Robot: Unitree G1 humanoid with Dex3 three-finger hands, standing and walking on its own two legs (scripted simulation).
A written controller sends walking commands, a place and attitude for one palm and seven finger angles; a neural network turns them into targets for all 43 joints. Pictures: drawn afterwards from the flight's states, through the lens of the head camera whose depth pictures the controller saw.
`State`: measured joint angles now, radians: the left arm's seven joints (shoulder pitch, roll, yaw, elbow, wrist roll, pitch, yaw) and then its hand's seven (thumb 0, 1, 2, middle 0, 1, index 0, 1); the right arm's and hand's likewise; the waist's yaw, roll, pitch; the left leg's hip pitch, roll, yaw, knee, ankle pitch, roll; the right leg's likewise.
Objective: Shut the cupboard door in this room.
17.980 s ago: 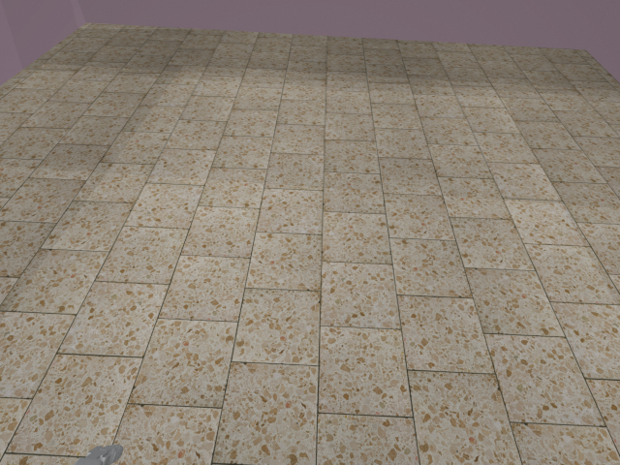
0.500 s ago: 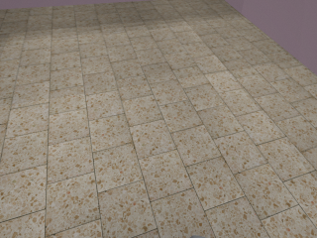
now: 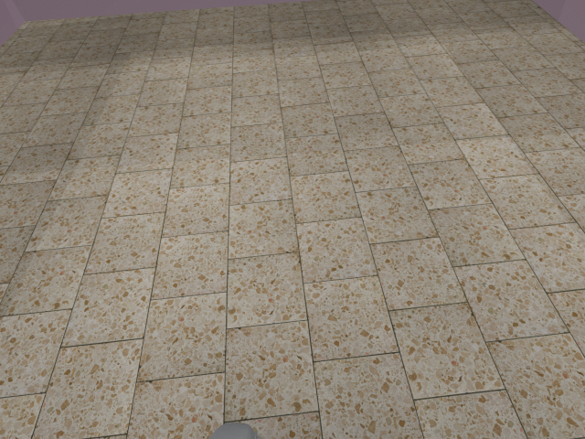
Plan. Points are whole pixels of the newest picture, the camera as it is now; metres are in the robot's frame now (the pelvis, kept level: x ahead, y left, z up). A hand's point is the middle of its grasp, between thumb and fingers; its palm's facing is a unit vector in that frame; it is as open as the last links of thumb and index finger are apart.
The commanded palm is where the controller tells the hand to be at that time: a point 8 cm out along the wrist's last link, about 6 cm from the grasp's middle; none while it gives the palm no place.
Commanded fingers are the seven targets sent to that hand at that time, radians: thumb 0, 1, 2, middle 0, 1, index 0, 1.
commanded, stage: turn or walk to find it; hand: left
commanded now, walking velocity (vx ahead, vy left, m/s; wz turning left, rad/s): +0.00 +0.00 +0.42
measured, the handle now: out of the picture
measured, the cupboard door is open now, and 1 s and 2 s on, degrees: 84 84 84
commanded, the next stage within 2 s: stand and wait in 0.62 s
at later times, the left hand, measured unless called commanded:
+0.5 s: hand out of the picture +0.02 +0.26 -0.17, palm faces +0.23 -0.94 -0.25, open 7.4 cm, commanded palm none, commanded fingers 0.00 0.90 0.90 -0.20 -0.30 -0.20 -0.30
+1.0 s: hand out of the picture -0.06 +0.20 -0.16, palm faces +0.45 -0.86 -0.26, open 7.3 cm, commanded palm none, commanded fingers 0.00 0.90 0.90 -0.20 -0.30 -0.20 -0.30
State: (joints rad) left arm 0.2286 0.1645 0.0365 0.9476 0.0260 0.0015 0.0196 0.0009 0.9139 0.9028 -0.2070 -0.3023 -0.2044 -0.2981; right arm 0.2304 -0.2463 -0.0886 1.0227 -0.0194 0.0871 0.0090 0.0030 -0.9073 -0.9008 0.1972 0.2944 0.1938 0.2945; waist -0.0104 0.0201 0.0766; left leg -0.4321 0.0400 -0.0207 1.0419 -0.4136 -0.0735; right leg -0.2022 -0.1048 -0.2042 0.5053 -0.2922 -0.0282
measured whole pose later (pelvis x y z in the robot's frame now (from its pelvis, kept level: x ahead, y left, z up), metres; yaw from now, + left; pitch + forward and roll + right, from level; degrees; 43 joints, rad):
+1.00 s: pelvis -0.02 +0.00 +0.00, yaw +26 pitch -1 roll +2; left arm 0.24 0.18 0.04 0.95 0.03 0.00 0.02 0.00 0.91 0.90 -0.21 -0.30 -0.20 -0.30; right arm 0.20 -0.24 -0.08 1.02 -0.01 0.08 0.01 0.00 -0.91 -0.90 0.20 0.29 0.19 0.29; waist 0.00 0.01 0.09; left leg -0.39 0.04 0.01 0.93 -0.45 -0.07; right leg -0.21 -0.13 -0.24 0.53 -0.30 -0.02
